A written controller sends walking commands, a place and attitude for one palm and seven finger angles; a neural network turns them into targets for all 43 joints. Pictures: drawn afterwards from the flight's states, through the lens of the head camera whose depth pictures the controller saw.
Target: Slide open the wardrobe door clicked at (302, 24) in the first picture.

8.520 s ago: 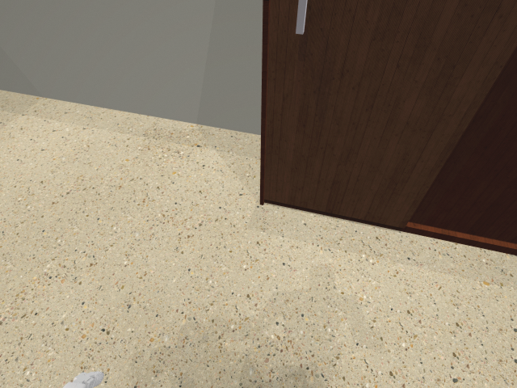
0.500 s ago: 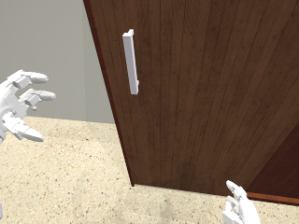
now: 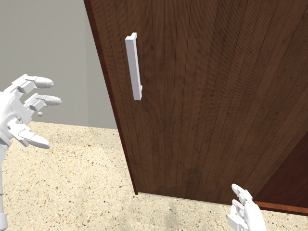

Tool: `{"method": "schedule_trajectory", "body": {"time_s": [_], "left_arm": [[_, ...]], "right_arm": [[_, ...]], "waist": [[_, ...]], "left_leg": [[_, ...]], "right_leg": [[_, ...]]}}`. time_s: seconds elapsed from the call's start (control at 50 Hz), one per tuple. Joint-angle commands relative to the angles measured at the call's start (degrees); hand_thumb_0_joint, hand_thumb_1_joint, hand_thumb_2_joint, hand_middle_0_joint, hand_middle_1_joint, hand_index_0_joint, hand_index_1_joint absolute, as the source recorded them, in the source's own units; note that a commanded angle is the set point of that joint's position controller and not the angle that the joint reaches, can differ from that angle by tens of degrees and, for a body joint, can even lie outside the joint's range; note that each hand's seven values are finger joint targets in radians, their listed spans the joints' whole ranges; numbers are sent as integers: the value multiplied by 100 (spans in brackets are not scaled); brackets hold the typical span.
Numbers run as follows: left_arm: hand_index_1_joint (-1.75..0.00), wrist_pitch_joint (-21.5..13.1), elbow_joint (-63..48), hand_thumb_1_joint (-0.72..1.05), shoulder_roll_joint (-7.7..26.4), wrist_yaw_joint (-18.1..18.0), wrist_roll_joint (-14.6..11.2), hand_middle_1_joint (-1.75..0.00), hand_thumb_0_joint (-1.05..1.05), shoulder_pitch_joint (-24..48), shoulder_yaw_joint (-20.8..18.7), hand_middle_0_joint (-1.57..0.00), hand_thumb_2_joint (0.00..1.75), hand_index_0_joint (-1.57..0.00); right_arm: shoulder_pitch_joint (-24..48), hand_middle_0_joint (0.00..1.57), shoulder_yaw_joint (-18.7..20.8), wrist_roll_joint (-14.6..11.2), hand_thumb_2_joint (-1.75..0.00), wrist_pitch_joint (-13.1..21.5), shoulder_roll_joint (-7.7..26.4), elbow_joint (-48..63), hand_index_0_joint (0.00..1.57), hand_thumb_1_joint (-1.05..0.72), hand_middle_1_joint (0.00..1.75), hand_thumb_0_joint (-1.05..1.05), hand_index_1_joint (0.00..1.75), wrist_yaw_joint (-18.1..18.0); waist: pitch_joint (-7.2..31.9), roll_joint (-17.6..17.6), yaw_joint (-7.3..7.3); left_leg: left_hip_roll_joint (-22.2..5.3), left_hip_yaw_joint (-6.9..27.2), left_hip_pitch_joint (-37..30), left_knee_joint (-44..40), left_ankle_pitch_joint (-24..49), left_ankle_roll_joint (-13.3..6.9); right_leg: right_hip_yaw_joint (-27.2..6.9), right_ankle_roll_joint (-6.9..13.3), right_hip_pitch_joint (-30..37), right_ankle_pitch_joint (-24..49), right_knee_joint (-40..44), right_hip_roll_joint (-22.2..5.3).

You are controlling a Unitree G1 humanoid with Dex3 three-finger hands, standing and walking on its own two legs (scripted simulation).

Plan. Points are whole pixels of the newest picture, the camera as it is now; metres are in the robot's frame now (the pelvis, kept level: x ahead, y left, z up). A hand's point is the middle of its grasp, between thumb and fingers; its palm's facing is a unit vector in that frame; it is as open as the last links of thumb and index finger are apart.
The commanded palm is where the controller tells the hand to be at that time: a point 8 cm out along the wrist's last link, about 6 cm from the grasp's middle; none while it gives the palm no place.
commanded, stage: move the hooked fingers beside the handle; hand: left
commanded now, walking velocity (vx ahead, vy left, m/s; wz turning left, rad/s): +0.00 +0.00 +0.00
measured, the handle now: (136, 68) +0.50 +0.11 +0.20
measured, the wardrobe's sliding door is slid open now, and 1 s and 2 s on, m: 0.00 0.00 0.00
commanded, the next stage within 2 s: none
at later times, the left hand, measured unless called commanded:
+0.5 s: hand (67, 97) +0.34 +0.24 +0.22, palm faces -0.02 -1.00 -0.07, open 14.0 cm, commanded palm +0.31 +0.29 +0.22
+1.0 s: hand (90, 87) +0.39 +0.21 +0.21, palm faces -0.02 -1.00 -0.03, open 14.0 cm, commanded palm +0.37 +0.26 +0.22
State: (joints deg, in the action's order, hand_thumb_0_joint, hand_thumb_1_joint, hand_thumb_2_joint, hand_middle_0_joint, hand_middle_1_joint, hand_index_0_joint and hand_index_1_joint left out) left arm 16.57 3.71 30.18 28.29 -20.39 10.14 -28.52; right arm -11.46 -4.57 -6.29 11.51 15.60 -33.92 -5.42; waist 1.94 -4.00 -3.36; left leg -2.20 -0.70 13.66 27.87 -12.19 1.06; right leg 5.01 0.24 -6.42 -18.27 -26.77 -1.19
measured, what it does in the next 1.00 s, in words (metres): stands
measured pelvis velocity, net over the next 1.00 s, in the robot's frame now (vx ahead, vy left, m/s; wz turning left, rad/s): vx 0.00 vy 0.00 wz -0.02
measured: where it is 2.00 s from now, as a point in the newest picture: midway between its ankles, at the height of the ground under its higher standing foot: outside the picture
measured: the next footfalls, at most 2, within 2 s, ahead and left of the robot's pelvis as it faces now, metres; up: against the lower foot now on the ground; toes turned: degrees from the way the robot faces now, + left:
none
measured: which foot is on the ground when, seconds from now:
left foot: down 0.00-1.00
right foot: down 0.00-1.00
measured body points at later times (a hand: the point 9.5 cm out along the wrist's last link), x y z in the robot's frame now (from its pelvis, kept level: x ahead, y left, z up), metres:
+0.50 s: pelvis +0.00 +0.01 +0.00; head -0.02 -0.01 +0.45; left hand +0.33 +0.30 +0.22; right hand +0.17 -0.23 -0.08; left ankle +0.03 +0.13 -0.74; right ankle -0.04 -0.11 -0.74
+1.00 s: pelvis +0.00 +0.00 +0.00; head -0.01 -0.01 +0.45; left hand +0.38 +0.26 +0.21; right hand +0.16 -0.24 -0.09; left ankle +0.03 +0.13 -0.74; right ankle -0.04 -0.11 -0.74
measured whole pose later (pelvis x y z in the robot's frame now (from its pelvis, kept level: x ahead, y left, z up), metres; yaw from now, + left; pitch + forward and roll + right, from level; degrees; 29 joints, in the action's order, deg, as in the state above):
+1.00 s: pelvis +0.00 +0.00 +0.00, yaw -1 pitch -1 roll +0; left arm 15.3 25.4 24.3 16.2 -13.1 33.5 -16.8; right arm -12.7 -3.7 -5.5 6.4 15.0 -36.5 -6.1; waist 1.5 -2.5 0.0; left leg -2.1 -1.6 14.8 26.8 -11.3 0.7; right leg 4.0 0.0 -8.2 -17.3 -26.2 -1.3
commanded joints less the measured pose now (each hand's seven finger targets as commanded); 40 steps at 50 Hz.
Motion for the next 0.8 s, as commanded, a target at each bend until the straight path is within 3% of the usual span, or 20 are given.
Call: {"method": "schedule_trajectory", "body": {"time_s": [0.0,0.04,0.06,0.08,0.14,0.16,0.22,0.26,0.32,0.34,0.36,0.42,0.46,0.54,0.58,0.62,0.66,0.72,0.76,0.78], "left_arm": [[-120,-403,-1152,-50,1443,-91,-124,-120,0,2058,-283,-30,30,-30],[-120,-382,-1023,-50,1372,-181,-38,-120,0,2307,-140,-30,30,-30],[-120,-379,-945,-50,1373,-232,-17,-120,0,2414,-60,-30,30,-30],[-120,-364,-824,-50,1425,-274,18,-120,0,2526,-119,-30,30,-30],[-120,-394,-798,-50,1334,-405,167,-120,0,3068,94,-30,30,-30],[-120,-403,-794,-50,1329,-448,167,-120,0,3002,107,-30,30,-30],[-120,-412,-467,-50,1470,-527,217,-120,0,3049,-81,-30,30,-30],[-120,-403,-226,-50,1527,-550,235,-120,0,3096,-100,-30,30,-30],[-120,-411,-302,-50,1292,-584,287,-120,0,3279,106,-30,30,-30],[-120,-408,-269,-50,1356,-599,305,-120,0,3234,42,-30,30,-30],[-120,-406,-217,-50,1412,-616,289,-120,0,3077,-35,-30,30,-30],[-120,-388,-299,-50,1154,-633,281,-120,0,3186,186,-30,30,-30],[-120,-378,-262,-50,1023,-693,287,-120,0,3333,346,-30,30,-30],[-120,-357,-258,-50,1096,-862,359,-120,0,3613,286,-30,30,-30],[-120,-413,-225,-50,1232,-937,392,-120,0,3755,185,-30,30,-30],[-120,-444,-241,-50,1070,-966,430,-120,0,3934,370,-30,30,-30],[-120,-484,-39,-50,1048,-988,428,-120,0,3993,409,-30,30,-30],[-120,-487,80,-50,738,-1003,462,-120,0,4249,720,-30,30,-30],[-120,-490,324,-50,871,-1048,474,-120,0,4127,587,-30,30,-30],[-120,-466,371,-50,831,-1053,480,-120,0,4142,613,-30,30,-30]], "right_arm": [[847,20,251,-3,-90,329,583,949,20,-90,30,0,30,-71],[830,20,242,-4,-90,312,583,907,20,-90,30,0,30,-102],[808,20,240,2,-90,299,592,858,20,-90,30,0,30,-107],[805,20,245,11,-90,293,604,842,20,-90,30,0,30,-118],[826,20,238,14,-90,269,577,823,20,-90,30,0,30,-158],[806,20,233,34,-90,258,583,818,20,-90,30,0,30,-146],[798,20,230,51,-90,218,587,811,20,-90,30,0,30,-141],[776,20,243,51,-90,171,616,790,20,-90,30,0,30,-119],[792,20,248,52,-90,164,585,867,20,-90,30,0,30,-92],[771,20,268,54,-90,152,594,864,20,-90,30,0,30,-90],[731,20,274,55,-90,132,614,863,20,-90,30,0,30,-70],[756,20,285,37,-90,95,602,891,20,-90,30,0,30,-62],[703,20,300,38,-90,70,618,841,20,-90,30,0,30,-70],[699,20,321,53,-90,39,624,822,20,-90,30,0,30,-102],[648,20,336,69,-90,18,652,762,20,-90,30,0,30,-109],[669,20,329,60,-90,-1,617,762,20,-90,30,0,30,-118],[594,20,342,72,-90,-18,629,694,20,-90,30,0,30,-122],[609,20,331,70,-90,-46,606,694,20,-90,30,0,30,-128],[540,20,354,84,-90,-82,647,649,20,-90,30,0,30,-119],[577,20,356,76,-90,-103,643,676,20,-90,30,0,30,-120]], "waist": [[1023,-35,98],[916,-167,140],[788,79,154],[832,64,151],[959,-220,215],[1011,4,173],[1184,-38,125],[1154,145,98],[1268,-93,128],[1340,-169,125],[1331,122,80],[1239,-26,148],[1118,227,197],[1230,3,211],[1299,142,214],[1358,-70,256],[1367,58,270],[1314,-55,332],[1318,269,272],[1359,220,273]], "left_leg": [[313,158,-1286,-145,1005,-317],[308,176,-1260,-193,803,-298],[293,193,-1198,-191,755,-314],[299,206,-1185,-214,711,-322],[288,222,-1311,-245,624,-304],[274,226,-1279,-227,705,-314],[282,218,-1247,-253,790,-303],[269,192,-1141,-240,826,-305],[270,180,-1235,-233,958,-302],[262,162,-1277,-212,986,-297],[250,170,-1191,-205,1114,-307],[239,136,-1211,-214,1039,-294],[212,158,-1173,-225,984,-306],[229,149,-1235,-240,881,-308],[220,148,-1229,-237,1031,-325],[228,137,-1323,-234,1024,-314],[211,127,-1330,-207,1095,-330],[225,132,-1355,-241,1038,-318],[210,157,-1262,-246,1086,-329],[224,116,-1256,-252,1059,-337]], "right_leg": [[-111,-17,-744,1819,418,143],[-97,-5,-862,1513,451,144],[-126,-3,-874,1455,513,136],[-128,-5,-884,1400,514,132],[-116,30,-918,1189,505,119],[-122,34,-829,1266,519,126],[-122,50,-686,1387,457,107],[-138,45,-607,1437,484,105],[-130,65,-629,1599,403,91],[-138,71,-622,1623,393,92],[-126,76,-487,1757,397,98],[-119,61,-637,1723,380,102],[-103,60,-679,1616,413,112],[-146,55,-753,1479,422,106],[-150,60,-630,1648,420,110],[-163,70,-668,1620,418,106],[-168,75,-615,1700,441,119],[-163,74,-700,1690,435,114],[-145,81,-607,1713,445,128],[-181,62,-610,1752,442,111]]}}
